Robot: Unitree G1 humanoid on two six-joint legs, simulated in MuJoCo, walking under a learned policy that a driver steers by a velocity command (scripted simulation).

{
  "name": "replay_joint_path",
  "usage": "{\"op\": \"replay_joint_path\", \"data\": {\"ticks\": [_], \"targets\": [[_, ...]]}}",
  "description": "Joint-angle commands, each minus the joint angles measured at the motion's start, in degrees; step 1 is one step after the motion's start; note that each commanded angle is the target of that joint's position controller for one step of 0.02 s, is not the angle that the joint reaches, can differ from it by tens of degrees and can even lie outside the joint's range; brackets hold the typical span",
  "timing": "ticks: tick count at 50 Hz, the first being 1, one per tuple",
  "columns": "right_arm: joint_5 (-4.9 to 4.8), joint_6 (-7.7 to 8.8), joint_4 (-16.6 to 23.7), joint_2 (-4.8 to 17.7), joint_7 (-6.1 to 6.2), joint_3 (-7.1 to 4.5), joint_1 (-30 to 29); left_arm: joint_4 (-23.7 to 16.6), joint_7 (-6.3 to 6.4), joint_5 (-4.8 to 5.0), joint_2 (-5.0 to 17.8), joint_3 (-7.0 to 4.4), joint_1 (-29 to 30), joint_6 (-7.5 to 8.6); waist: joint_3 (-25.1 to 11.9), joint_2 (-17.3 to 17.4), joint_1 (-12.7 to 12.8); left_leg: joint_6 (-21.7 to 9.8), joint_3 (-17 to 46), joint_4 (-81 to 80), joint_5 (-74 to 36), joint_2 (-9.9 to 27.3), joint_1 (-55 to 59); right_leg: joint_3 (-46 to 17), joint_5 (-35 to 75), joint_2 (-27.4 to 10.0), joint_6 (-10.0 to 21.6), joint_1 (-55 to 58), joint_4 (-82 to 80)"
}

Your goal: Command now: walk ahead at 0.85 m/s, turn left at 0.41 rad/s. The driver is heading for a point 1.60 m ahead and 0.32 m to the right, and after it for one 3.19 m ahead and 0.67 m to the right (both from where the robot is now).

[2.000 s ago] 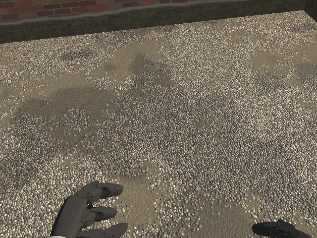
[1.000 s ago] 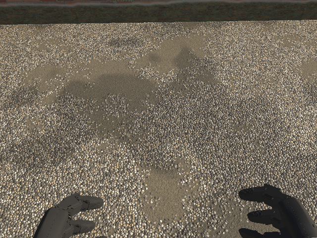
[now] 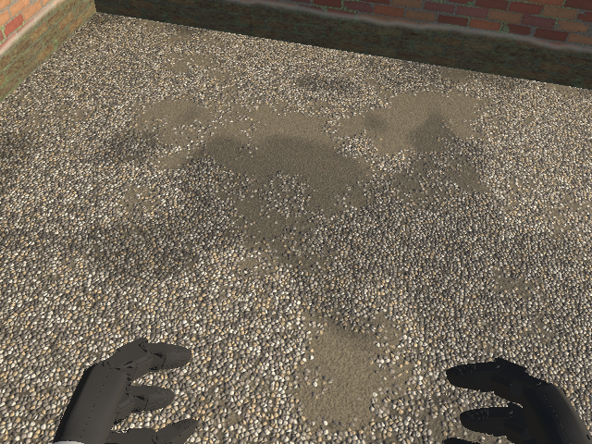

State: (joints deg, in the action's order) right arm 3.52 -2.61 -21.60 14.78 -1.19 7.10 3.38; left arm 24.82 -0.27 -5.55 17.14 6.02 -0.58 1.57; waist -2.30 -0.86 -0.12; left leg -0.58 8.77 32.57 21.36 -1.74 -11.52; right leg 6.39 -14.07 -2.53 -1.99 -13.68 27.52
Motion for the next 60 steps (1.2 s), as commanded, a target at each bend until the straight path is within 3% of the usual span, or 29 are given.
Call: {"op": "replay_joint_path", "data": {"ticks": [1, 4, 9, 15, 18, 19, 20, 21, 22, 23, 24, 25, 26, 28, 29, 32, 34, 37, 38, 39, 40, 41, 44, 45, 49, 52, 56, 57, 60], "targets": [[0.62, 0.99, 5.77, 3.41, -0.48, -0.94, -4.86, -6.46, -0.40, -0.29, 2.85, -0.52, 8.61, 1.26, -7.71, 3.26, -2.49, -0.72, 5.52, -6.04, -22.29, 5.84, -7.31, -7.99, 28.73, -5.72, 1.48, 14.63, -0.25], [1.04, 0.57, 3.45, 3.59, -0.96, -0.84, -3.55, -4.11, -0.68, 1.17, 2.68, 0.00, 4.09, 0.34, -8.92, 5.62, -2.58, 0.13, 6.03, -7.16, -27.40, 6.35, -0.91, -9.02, 23.81, -5.26, 2.54, 11.58, -2.59], [0.74, 0.14, -1.90, 5.74, -1.31, -2.53, 1.62, -0.23, -0.57, 3.80, 5.29, -1.31, -2.19, -2.14, -2.23, 5.45, -3.04, -0.88, 2.43, -10.78, -24.83, 6.07, 1.38, -12.24, 8.33, -1.97, 3.57, 5.74, -5.24], [-1.19, -3.34, -6.49, 6.81, 3.09, -6.54, 5.14, 2.06, 1.40, 4.78, 6.65, -5.13, -9.37, -4.49, 0.51, 5.99, -0.39, -5.94, -2.68, -10.49, -29.71, 7.33, 5.48, -9.17, 1.10, 2.65, 2.75, -6.56, 6.55], [-1.30, -4.37, -8.18, 5.74, 5.07, -7.94, 4.73, 2.83, 1.76, 4.20, 5.67, -6.65, -14.08, -6.01, -0.35, 6.59, 0.82, -9.39, -4.80, -5.35, -40.54, 11.16, 2.31, -8.06, -2.97, 3.66, 3.59, -8.01, 17.09], [-0.59, -4.09, -8.10, 5.79, 5.25, -8.24, 2.53, 2.81, 1.35, 4.25, 4.24, -6.58, -16.09, -6.39, -1.61, 10.16, 2.07, -10.47, -4.46, -3.81, -41.16, 13.40, 0.35, -8.74, -7.62, 2.53, 3.88, -7.20, 21.27], [-0.39, -4.16, -8.96, 4.95, 5.49, -8.28, 1.35, 2.68, 1.23, 5.02, 4.21, -7.09, -17.51, -6.81, -0.37, 10.06, 2.70, -11.20, -4.38, -2.66, -43.03, 14.73, -1.95, -10.22, -10.32, 1.54, 4.67, -7.28, 23.03], [-0.69, -4.06, -9.40, 5.02, 5.77, -8.60, 0.23, 2.91, 1.18, 5.24, 3.93, -7.39, -19.88, -7.05, -0.13, 8.68, 4.13, -10.60, -5.67, 0.53, -42.65, 14.80, -3.64, -11.07, -9.94, 1.20, 5.90, -6.22, 21.65], [-2.26, -3.52, -9.72, 6.26, 5.81, -8.90, -1.73, 2.87, 1.26, 5.82, 3.28, -7.43, -21.73, -7.22, 1.09, 6.56, 6.37, -7.62, -8.26, 4.91, -38.23, 13.19, -2.94, -12.30, -4.80, 0.28, 8.93, -6.42, 10.56], [-1.83, -2.64, -9.26, 6.76, 5.61, -9.32, -0.82, 3.03, 1.95, 5.03, 7.44, -8.46, -23.39, -6.88, -0.52, -4.21, 5.16, -2.74, -13.18, 18.48, -29.33, 4.64, -6.56, -20.87, 19.38, -3.21, 14.94, -2.13, 4.78], [-0.70, -1.91, -7.55, 6.02, 5.27, -9.14, -1.62, 2.42, 2.35, 4.11, 13.28, -10.01, -24.14, -6.87, -1.36, -18.90, 5.64, 2.06, -11.85, 33.95, 7.27, -6.53, -20.72, -44.20, 37.74, -11.79, 25.65, 2.76, -3.02], [-1.80, -0.49, -8.19, 6.54, 4.35, -9.64, -0.23, 1.91, 2.87, 2.73, 12.80, -9.77, -22.81, -6.55, -5.84, -17.72, 4.21, 3.74, 0.27, 47.05, 17.04, -7.03, -23.74, -50.71, 30.78, -14.09, 28.89, 2.59, -7.13], [-3.18, 0.44, -9.14, 8.21, 3.77, -10.50, 1.61, 1.34, 3.42, 3.59, 11.04, -9.65, -19.02, -6.12, -4.27, -14.28, 2.06, 4.20, 4.31, 50.30, 14.38, -4.96, -24.65, -46.41, 25.80, -12.60, 26.15, 0.21, -6.10], [-1.33, 0.67, -10.16, 7.35, 3.96, -10.55, 3.93, 0.79, 4.69, 6.83, 9.87, -9.92, -14.36, -6.87, -1.49, -4.27, -0.60, 3.79, 2.43, 40.55, 7.46, -4.20, -25.03, -38.48, 23.03, -8.57, 19.86, -0.78, -5.38], [-0.75, 0.60, -10.09, 6.44, 4.01, -10.27, 3.84, 0.68, 5.44, 6.98, 9.60, -9.96, -13.12, -7.52, -3.18, -3.29, -1.13, 3.80, 1.32, 36.01, 6.13, -3.37, -23.42, -35.88, 22.57, -7.85, 18.48, 0.24, -4.60], [-1.40, 0.45, -10.15, 2.44, 3.61, -8.75, 3.03, 1.93, 6.08, 4.85, 6.58, -9.40, -15.17, -8.96, -7.50, -4.99, 0.25, 3.87, -2.52, 22.05, 6.74, -3.29, -17.59, -30.47, 24.71, -4.55, 16.41, 3.56, -1.59], [-1.98, 0.97, -11.22, 1.17, 2.68, -7.72, 5.12, 3.06, 6.15, 4.27, 5.29, -8.84, -15.69, -9.95, -8.80, -7.08, 1.42, 1.76, -5.32, 14.01, 4.26, -2.42, -12.35, -26.86, 23.56, -4.13, 14.82, 3.07, -0.33], [-1.31, 0.91, -13.91, -1.53, 0.70, -6.32, 12.26, 6.12, 4.74, 4.53, 0.87, -6.79, -15.38, -10.21, -7.20, -10.42, -0.19, -2.04, -7.93, 3.31, -4.55, -2.84, 2.52, -24.23, -0.73, -2.20, 12.87, -6.52, -3.50], [-0.92, 0.72, -13.16, -0.15, 0.47, -6.57, 12.25, 6.28, 4.44, 4.70, 0.00, -6.42, -14.35, -9.57, -3.75, -9.78, -0.30, -3.60, -5.18, -1.29, -3.45, -2.03, 3.63, -23.22, -9.81, -0.49, 10.74, -9.28, -1.66], [-0.55, 0.52, -11.59, 4.32, 0.65, -7.36, 12.61, 5.98, 4.33, 4.29, -0.65, -6.28, -13.60, -8.97, -0.43, -1.72, 0.42, -5.84, 6.39, -7.74, -12.77, 5.41, 5.20, -18.93, -15.34, 3.83, 6.55, -15.00, 8.68], [-0.23, 0.40, -9.80, 7.71, 0.32, -7.59, 10.25, 3.58, 3.64, 3.16, 0.62, -6.87, -11.52, -8.05, 5.58, 9.99, 3.40, -12.30, 25.84, -17.27, -15.01, 15.34, -2.43, -17.15, -24.27, 5.49, 2.24, -20.62, 19.04], [-1.33, 0.75, -9.03, 11.52, 0.80, -9.41, 10.28, 3.10, 3.85, 4.17, 4.52, -8.32, -8.85, -6.90, 8.57, 13.98, 1.77, -16.84, 33.68, -20.36, -12.34, 16.92, -7.03, -17.84, -22.14, 5.46, 0.59, -23.33, 26.79], [-3.41, -0.45, -8.58, 10.80, 2.12, -9.81, 12.64, 5.32, 4.26, 3.19, 6.43, -9.96, -8.18, -6.24, 5.83, 6.57, 1.81, -19.46, 28.27, -16.25, -17.45, 14.26, -3.06, -17.96, -16.24, 6.66, -1.92, -30.44, 51.38], [-3.86, -0.88, -8.50, 10.94, 3.46, -10.14, 13.22, 5.30, 4.72, 4.05, 5.16, -9.74, -6.50, -6.45, 4.55, 5.50, 0.68, -17.62, 25.12, -15.61, -19.73, 12.53, -3.57, -17.15, -13.13, 7.35, -2.57, -30.01, 54.58], [-3.70, -3.81, -8.46, 8.06, 5.33, -10.08, 15.09, 3.19, 4.78, 4.75, -0.87, -8.27, -2.68, -6.51, -0.40, 7.33, 0.38, -13.27, 21.93, -14.90, -14.84, 7.18, 4.53, -16.37, -8.43, 9.03, -3.43, -28.96, 45.59], [-3.19, -6.49, -8.15, 8.65, 5.52, -10.43, 16.52, 2.84, 3.09, 4.24, -1.82, -7.73, -0.25, -4.86, -1.08, 8.59, -1.35, -11.19, 24.39, -15.99, -4.55, 5.70, 8.65, -16.42, -7.22, 9.33, -2.38, -25.42, 27.62], [-3.23, -7.35, -8.07, 11.56, 5.76, -11.76, 16.29, 3.72, 0.97, 4.32, -2.43, -7.45, 0.88, -2.23, -1.39, 13.15, -3.73, -12.06, 28.74, -16.17, -4.81, 5.22, 5.06, -15.11, -6.30, 10.67, -0.77, -15.27, 13.28], [-2.82, -7.73, -7.72, 11.65, 5.45, -11.76, 14.78, 4.26, 0.55, 3.69, -2.38, -7.28, -0.75, -1.77, -2.91, 14.00, -3.03, -12.45, 29.83, -15.94, -10.23, 5.23, 1.79, -14.47, -4.38, 11.07, -0.82, -10.38, 15.77], [-3.69, -7.23, -5.07, 10.75, 5.62, -11.35, 8.79, 5.43, -0.45, 2.64, -1.39, -7.55, -5.22, -0.85, -4.01, 11.69, -0.06, -10.67, 32.38, -11.17, -18.23, 4.12, -5.22, -15.13, -4.21, 9.98, 0.59, -0.07, 7.78]]}}
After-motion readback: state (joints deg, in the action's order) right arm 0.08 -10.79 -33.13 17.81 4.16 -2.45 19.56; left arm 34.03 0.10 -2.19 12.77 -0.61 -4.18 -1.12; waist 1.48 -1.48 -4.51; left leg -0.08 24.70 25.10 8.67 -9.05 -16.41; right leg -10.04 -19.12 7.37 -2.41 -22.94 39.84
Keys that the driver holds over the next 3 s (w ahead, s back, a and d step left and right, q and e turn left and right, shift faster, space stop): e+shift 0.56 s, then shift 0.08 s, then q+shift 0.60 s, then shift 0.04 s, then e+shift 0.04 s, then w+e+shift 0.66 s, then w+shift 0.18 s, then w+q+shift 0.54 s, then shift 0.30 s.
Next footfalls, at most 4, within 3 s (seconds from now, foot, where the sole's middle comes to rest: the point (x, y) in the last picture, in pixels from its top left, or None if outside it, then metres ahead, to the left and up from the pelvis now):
0.78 left None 0.10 0.13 -0.77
1.26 right None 0.05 -0.07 -0.77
1.62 left None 0.08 0.15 -0.77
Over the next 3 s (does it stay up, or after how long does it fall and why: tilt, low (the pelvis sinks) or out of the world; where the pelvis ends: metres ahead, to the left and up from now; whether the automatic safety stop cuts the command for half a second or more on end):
stays up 0.04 0.06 0.01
